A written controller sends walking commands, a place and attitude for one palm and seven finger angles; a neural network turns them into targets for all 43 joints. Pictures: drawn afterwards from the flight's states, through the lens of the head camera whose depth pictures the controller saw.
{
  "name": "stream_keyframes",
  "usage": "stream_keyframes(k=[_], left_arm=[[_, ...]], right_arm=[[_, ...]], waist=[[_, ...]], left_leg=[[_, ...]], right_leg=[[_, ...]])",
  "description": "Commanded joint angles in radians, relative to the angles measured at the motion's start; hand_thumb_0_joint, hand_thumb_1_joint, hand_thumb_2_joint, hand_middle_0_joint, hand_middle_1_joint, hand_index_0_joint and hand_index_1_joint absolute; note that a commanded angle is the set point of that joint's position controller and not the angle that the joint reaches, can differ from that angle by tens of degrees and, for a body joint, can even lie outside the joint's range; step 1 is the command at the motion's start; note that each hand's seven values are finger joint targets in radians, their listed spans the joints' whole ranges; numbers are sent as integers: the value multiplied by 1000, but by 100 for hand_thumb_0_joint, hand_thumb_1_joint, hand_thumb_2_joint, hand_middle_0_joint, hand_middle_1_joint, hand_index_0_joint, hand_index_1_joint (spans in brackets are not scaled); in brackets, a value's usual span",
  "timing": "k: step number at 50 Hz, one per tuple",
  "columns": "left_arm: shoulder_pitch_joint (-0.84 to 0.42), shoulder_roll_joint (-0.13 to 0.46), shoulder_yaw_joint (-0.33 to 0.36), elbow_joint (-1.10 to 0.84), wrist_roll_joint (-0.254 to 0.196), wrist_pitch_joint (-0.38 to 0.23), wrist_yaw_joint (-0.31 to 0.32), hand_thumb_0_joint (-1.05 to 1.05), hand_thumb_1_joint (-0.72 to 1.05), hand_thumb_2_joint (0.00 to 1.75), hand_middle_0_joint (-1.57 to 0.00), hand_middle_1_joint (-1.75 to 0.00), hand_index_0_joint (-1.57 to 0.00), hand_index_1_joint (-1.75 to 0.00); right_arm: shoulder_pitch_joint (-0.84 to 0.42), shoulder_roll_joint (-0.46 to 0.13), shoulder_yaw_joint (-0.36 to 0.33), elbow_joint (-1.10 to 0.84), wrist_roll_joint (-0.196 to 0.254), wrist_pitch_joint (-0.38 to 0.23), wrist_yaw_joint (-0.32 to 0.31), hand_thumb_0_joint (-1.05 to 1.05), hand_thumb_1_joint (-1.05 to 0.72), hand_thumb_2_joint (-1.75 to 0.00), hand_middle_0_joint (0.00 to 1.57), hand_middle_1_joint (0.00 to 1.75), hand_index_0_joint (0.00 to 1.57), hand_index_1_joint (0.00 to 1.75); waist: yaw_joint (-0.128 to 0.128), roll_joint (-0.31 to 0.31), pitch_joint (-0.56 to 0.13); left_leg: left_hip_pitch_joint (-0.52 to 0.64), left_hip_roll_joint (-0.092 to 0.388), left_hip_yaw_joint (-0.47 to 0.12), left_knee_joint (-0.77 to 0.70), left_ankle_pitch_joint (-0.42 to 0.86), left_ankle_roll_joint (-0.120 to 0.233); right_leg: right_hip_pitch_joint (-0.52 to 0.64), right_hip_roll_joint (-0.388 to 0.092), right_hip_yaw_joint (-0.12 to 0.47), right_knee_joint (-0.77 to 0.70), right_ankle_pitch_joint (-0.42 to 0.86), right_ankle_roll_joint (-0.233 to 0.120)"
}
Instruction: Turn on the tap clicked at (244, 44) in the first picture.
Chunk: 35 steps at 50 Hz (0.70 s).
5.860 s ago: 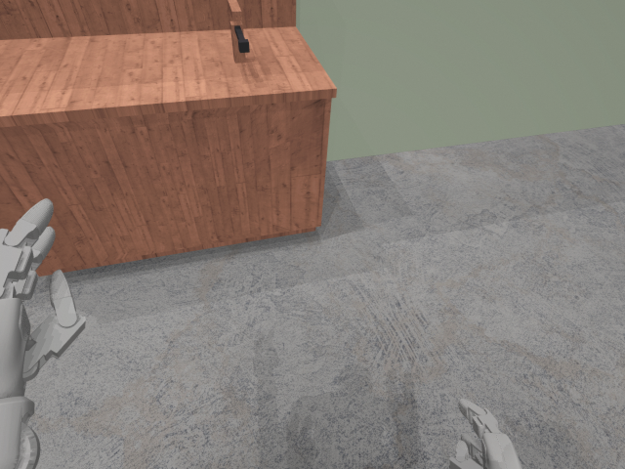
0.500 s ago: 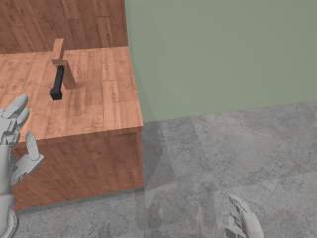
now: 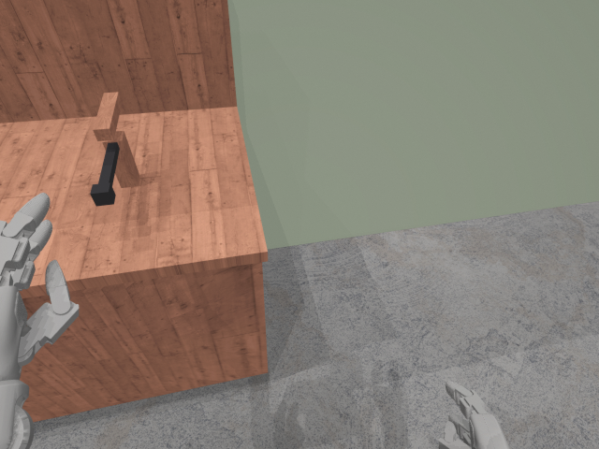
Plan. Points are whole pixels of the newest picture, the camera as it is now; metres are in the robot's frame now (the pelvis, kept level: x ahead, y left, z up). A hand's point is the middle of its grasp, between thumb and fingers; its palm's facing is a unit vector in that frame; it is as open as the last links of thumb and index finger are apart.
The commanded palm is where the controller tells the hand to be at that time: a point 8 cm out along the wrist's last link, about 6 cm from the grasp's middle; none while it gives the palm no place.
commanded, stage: shuffle to correct the standing spot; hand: left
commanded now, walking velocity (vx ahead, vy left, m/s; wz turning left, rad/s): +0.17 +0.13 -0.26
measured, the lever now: (103, 194) +0.47 +0.38 +0.05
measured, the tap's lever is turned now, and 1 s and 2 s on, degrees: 0 0 0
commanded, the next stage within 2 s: come to a stop and stand still in 0.74 s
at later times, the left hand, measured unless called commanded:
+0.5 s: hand (88, 245) +0.29 +0.28 +0.15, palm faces +0.35 -0.85 -0.40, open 7.4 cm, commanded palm +0.24 +0.32 +0.18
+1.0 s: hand (86, 193) +0.37 +0.32 +0.15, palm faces +0.35 -0.85 -0.40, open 7.4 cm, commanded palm +0.32 +0.36 +0.18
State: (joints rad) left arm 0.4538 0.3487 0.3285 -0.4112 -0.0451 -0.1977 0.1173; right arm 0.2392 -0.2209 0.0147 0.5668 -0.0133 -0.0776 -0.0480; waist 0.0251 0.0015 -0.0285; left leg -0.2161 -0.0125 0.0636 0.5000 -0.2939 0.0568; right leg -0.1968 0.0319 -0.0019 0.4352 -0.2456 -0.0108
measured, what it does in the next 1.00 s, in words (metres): walks ahead: left foot, then right foot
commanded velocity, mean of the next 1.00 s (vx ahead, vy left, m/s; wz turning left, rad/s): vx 0.10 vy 0.10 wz -0.05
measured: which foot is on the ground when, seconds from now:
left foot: down 0.00-0.30, up 0.32-0.48, down 0.50-0.78, up 0.80-1.00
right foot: down 0.00-0.52, up 0.54-0.76, down 0.78-1.00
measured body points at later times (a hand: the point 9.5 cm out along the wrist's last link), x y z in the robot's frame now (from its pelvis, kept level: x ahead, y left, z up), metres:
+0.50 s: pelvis +0.07 +0.04 -0.02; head +0.10 +0.06 +0.42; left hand +0.27 +0.32 +0.17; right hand +0.21 -0.21 -0.11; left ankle +0.13 +0.17 -0.74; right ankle -0.01 -0.12 -0.74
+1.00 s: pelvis +0.14 +0.09 -0.01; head +0.16 +0.09 +0.44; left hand +0.35 +0.36 +0.17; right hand +0.26 -0.17 -0.11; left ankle +0.19 +0.23 -0.71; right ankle +0.10 -0.01 -0.74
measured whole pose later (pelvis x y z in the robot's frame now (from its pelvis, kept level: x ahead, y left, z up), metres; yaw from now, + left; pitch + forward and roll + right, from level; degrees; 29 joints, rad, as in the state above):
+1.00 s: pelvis +0.14 +0.09 -0.01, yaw -5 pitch -1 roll +1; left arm 0.46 0.33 0.36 -0.42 -0.02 -0.22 0.14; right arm 0.24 -0.24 0.00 0.66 0.00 -0.08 -0.05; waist 0.02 -0.01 0.05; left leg -0.43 0.05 0.03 0.81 -0.30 -0.01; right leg -0.20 -0.06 -0.10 0.56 -0.34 -0.01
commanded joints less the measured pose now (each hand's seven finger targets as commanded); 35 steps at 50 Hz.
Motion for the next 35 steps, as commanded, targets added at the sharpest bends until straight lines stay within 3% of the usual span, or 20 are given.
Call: stream_keyframes(k=[1,7,11,12,13,14,15,16,18,21,23,24,25,26,27,28,29,30,32,35], left_arm=[[-150,169,103,-183,3,-73,17,0,90,90,-20,-30,-20,-30],[-156,200,132,-252,1,-90,18,0,90,90,-20,-30,-20,-30],[-84,210,156,-281,1,-98,24,0,90,90,-20,-30,-20,-30],[-59,217,171,-266,-3,-97,25,0,90,90,-20,-30,-20,-30],[-45,222,179,-270,-3,-101,29,0,90,90,-20,-30,-20,-30],[-35,221,184,-256,-7,-109,33,0,90,90,-20,-30,-20,-30],[-38,219,190,-250,-6,-126,36,0,90,90,-20,-30,-20,-30],[-25,217,198,-251,-3,-136,40,0,90,90,-20,-30,-20,-30],[27,198,189,-240,0,-139,32,0,90,90,-20,-30,-20,-30],[-82,187,163,-299,4,-140,29,0,90,90,-20,-30,-20,-30],[-135,201,154,-329,5,-124,23,0,90,90,-20,-30,-20,-30],[-150,206,157,-344,5,-119,20,0,90,90,-20,-30,-20,-30],[-163,211,169,-385,4,-120,22,0,90,90,-20,-30,-20,-30],[-190,211,168,-396,10,-128,24,0,90,90,-20,-30,-20,-30],[-167,231,187,-355,5,-122,28,0,90,90,-20,-30,-20,-30],[-178,248,192,-363,12,-120,29,0,90,90,-20,-30,-20,-30],[-155,228,185,-351,13,-118,28,0,90,90,-20,-30,-20,-30],[-140,210,177,-361,10,-117,25,0,90,90,-20,-30,-20,-30],[-64,197,184,-357,5,-115,23,0,90,90,-20,-30,-20,-30],[31,187,183,-303,-3,-95,29,0,90,90,-20,-30,-20,-30]], right_arm=[[-111,-123,-53,-154,4,-50,-7,0,-90,-90,20,30,20,30],[-111,-121,-52,-160,11,-53,-6,0,-90,-90,20,30,20,30],[-96,-117,-56,-160,13,-51,11,0,-90,-90,20,30,20,30],[-109,-115,-56,-163,16,-48,13,0,-90,-90,20,30,20,30],[-109,-107,-59,-163,18,-43,16,0,-90,-90,20,30,20,30],[-114,-107,-67,-161,21,-43,23,0,-90,-90,20,30,20,30],[-126,-112,-74,-162,24,-45,33,0,-90,-90,20,30,20,30],[-124,-116,-71,-157,22,-44,40,0,-90,-90,20,30,20,30],[-113,-100,-59,-143,22,-19,49,0,-90,-90,20,30,20,30],[-119,-69,-49,-127,21,-19,45,0,-90,-90,20,30,20,30],[-119,-71,-62,-108,26,-34,22,0,-90,-90,20,30,20,30],[-104,-86,-78,-112,29,-45,12,0,-90,-90,20,30,20,30],[-92,-120,-97,-121,27,-52,7,0,-90,-90,20,30,20,30],[-90,-118,-102,-132,26,-58,13,0,-90,-90,20,30,20,30],[-106,-84,-82,-133,22,-71,9,0,-90,-90,20,30,20,30],[-106,-76,-70,-115,8,-77,15,0,-90,-90,20,30,20,30],[-99,-80,-81,-104,15,-79,21,0,-90,-90,20,30,20,30],[-102,-93,-89,-100,22,-84,27,0,-90,-90,20,30,20,30],[-122,-97,-80,-98,28,-92,30,0,-90,-90,20,30,20,30],[-102,-86,-52,-100,24,-90,31,0,-90,-90,20,30,20,30]], waist=[[-20,46,4],[-22,142,-48],[-17,98,-99],[-11,54,-110],[-6,-55,-131],[3,-163,-129],[17,-211,-97],[24,-171,-60],[16,-73,-5],[-22,-81,-6],[-38,-21,-43],[-49,66,-88],[-53,275,-147],[-41,377,-165],[-49,322,-89],[-47,219,-85],[-43,138,-80],[-38,120,-72],[-16,193,-74],[-17,197,-66]], left_leg=[[-55,78,-114,-95,-81,-10],[49,146,-143,-61,231,-10],[42,144,-82,66,486,-25],[-39,108,-35,147,461,-43],[-150,62,8,302,413,-53],[-311,-4,28,464,232,-68],[-492,-15,-25,612,-135,-68],[-576,44,-145,654,-281,-50],[-532,104,-205,592,-256,-34],[-188,72,-63,275,3,-43],[98,-19,41,81,239,-62],[213,-11,7,28,266,-45],[315,151,-220,-21,314,42],[263,296,-425,-124,296,139],[209,324,-494,-160,315,207],[148,336,-511,-162,299,236],[108,317,-447,-140,305,231],[71,289,-365,-130,300,208],[-14,227,-199,-128,231,157],[-126,218,-178,-129,141,111]], right_leg=[[-36,-62,127,0,-54,-58],[-86,-38,41,224,144,-42],[2,-53,34,181,174,-60],[84,-82,94,162,310,-86],[190,-163,206,131,475,-131],[301,-261,379,79,599,-207],[397,-349,505,44,704,-278],[382,-405,546,39,669,-287],[251,-388,430,31,539,-220],[-12,-254,181,25,422,-136],[-107,-149,55,143,307,-62],[-142,-117,50,281,264,-38],[-260,-37,-1,516,-3,7],[-305,10,-13,730,-367,22],[-373,7,24,853,-373,18],[-382,-46,47,890,-329,14],[-370,-71,49,866,-304,13],[-345,-88,36,796,-282,15],[-243,-92,-23,631,-214,14],[-61,-59,-88,323,-172,11]])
